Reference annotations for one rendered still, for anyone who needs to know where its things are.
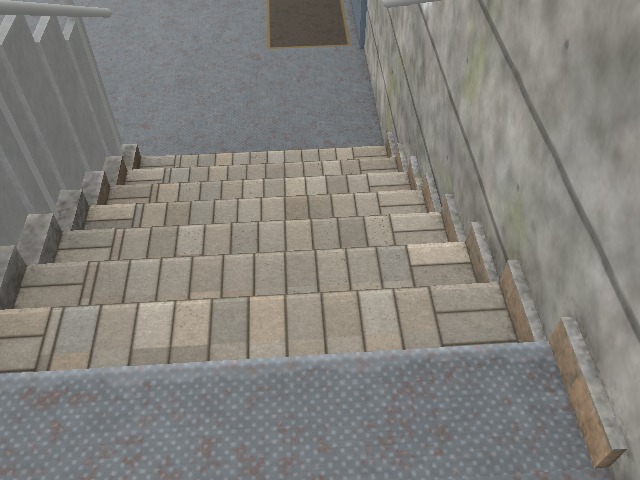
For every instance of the stairs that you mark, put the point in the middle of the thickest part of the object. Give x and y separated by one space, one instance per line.
245 255

